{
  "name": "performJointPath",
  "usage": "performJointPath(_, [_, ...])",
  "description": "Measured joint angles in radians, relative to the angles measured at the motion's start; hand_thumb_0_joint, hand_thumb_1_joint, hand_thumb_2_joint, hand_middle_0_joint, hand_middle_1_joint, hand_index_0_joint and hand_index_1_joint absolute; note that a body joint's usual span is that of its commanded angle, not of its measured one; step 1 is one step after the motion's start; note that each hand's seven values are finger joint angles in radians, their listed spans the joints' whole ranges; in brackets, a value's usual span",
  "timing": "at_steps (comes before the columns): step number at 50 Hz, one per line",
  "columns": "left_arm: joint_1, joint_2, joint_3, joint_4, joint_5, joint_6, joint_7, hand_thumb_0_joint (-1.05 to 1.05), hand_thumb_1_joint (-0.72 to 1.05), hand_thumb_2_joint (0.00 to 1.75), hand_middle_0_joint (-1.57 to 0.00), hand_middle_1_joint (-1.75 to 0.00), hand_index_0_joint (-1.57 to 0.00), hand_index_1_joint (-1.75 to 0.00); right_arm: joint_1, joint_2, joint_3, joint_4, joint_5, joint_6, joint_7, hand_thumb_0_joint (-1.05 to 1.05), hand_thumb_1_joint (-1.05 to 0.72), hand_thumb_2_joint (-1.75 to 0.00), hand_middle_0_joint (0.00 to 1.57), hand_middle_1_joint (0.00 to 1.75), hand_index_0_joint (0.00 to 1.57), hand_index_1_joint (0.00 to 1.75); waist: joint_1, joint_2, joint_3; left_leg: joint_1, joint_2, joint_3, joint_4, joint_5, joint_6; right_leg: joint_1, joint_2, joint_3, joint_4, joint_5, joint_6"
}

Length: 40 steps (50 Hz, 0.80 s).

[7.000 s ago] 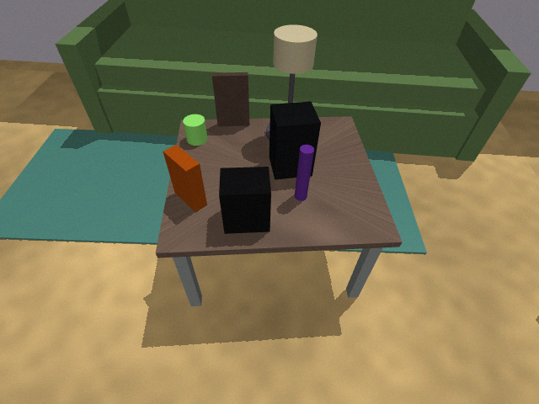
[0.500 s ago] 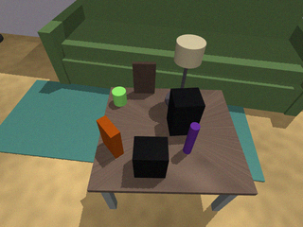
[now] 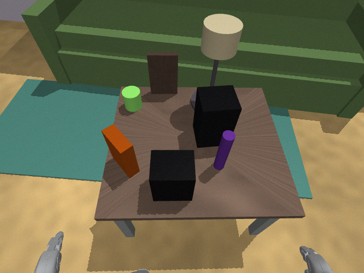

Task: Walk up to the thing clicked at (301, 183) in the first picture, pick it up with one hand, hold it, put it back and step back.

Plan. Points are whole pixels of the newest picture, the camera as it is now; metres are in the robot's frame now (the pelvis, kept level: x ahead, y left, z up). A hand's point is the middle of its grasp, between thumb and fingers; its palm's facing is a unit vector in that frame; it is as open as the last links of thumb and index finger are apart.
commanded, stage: go down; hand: right
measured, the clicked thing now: (223, 151) +0.53 -0.14 -0.21
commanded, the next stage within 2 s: none
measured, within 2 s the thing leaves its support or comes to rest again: neither
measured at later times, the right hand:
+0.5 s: hand (292, 266) +0.16 -0.25 -0.12, palm faces +0.01 +0.95 -0.32, open 17.4 cm
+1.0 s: hand (298, 272) +0.15 -0.25 -0.11, palm faces +0.04 +0.95 -0.32, open 17.3 cm
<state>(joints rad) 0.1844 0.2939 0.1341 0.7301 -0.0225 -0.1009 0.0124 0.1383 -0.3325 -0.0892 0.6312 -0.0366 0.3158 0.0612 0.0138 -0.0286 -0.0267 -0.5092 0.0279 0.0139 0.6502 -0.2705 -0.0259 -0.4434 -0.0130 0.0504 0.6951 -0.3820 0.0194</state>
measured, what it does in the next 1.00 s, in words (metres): stands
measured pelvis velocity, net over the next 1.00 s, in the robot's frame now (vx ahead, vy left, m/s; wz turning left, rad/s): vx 0.01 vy -0.01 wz -0.02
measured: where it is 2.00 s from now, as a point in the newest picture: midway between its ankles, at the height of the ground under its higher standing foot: outside the picture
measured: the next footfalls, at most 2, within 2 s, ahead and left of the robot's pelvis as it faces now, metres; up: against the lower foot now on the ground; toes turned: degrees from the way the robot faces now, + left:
none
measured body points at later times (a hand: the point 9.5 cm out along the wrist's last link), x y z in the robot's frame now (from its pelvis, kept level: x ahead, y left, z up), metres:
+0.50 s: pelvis +0.02 +0.00 -0.02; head +0.06 +0.00 +0.43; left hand +0.17 +0.28 -0.09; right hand +0.16 -0.30 -0.09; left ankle +0.03 +0.14 -0.72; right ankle -0.02 -0.13 -0.72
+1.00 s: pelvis +0.01 -0.01 -0.03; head +0.04 -0.01 +0.42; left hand +0.16 +0.27 -0.08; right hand +0.15 -0.30 -0.08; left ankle +0.03 +0.14 -0.72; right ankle -0.02 -0.13 -0.72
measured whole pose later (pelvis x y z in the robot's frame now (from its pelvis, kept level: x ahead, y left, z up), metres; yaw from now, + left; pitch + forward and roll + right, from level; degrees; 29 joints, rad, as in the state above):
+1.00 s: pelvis +0.01 -0.01 -0.03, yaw -1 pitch +11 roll +2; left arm 0.39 0.26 0.10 0.32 -0.03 -0.09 0.10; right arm 0.38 -0.35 -0.14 0.12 0.00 0.49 0.10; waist 0.01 -0.03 -0.14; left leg -0.69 0.04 0.03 0.90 -0.40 -0.03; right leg -0.63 0.00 0.07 0.96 -0.52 0.02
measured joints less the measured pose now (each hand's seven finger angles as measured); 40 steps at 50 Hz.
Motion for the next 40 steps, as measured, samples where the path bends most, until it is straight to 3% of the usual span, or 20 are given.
performJointPath(7, [0.036, -0.004, -0.005, -0.104, 0.015, -0.032, 0.036, 0.0, -0.45, 0.07, -0.07, -0.05, -0.06, -0.07, 0.039, 0.02, -0.008, -0.116, 0.007, -0.001, -0.023, -0.01, 0.36, -0.04, 0.07, 0.04, 0.06, 0.04, -0.002, 0.001, -0.018, -0.056, 0.002, -0.002, 0.078, -0.044, -0.005, -0.055, 0.003, 0.0, 0.08, -0.046, -0.003])
performJointPath(15, [0.076, -0.012, -0.011, -0.168, 0.008, -0.018, 0.047, -0.01, -0.52, 0.05, -0.07, -0.05, -0.05, -0.06, 0.106, 0.004, -0.008, -0.244, 0.017, 0.075, -0.009, -0.01, 0.46, -0.01, 0.07, 0.04, 0.07, 0.04, 0.0, 0.0, -0.081, -0.076, 0.003, 0.008, 0.125, -0.087, -0.006, -0.08, 0.003, 0.011, 0.13, -0.088, -0.003])
performJointPath(22, [0.104, -0.017, -0.015, -0.234, 0.003, -0.002, 0.04, -0.01, -0.53, 0.04, -0.07, -0.05, -0.05, -0.06, 0.143, -0.01, -0.015, -0.328, 0.021, 0.129, 0.011, -0.01, 0.5, -0.01, 0.07, 0.04, 0.07, 0.04, 0.001, -0.006, -0.08, -0.105, 0.004, 0.012, 0.169, -0.111, -0.006, -0.11, 0.004, 0.016, 0.173, -0.111, -0.001])
performJointPath(40, [0.176, -0.029, -0.024, -0.362, -0.002, 0.007, 0.077, -0.01, -0.52, 0.04, -0.07, -0.05, -0.06, -0.06, 0.216, -0.022, -0.052, -0.478, 0.027, 0.162, 0.029, -0.01, 0.5, 0.0, 0.08, 0.04, 0.07, 0.04, 0.0, 0.004, -0.102, -0.167, 0.005, 0.016, 0.236, -0.132, -0.005, -0.174, 0.006, 0.022, 0.245, -0.134, -0.001])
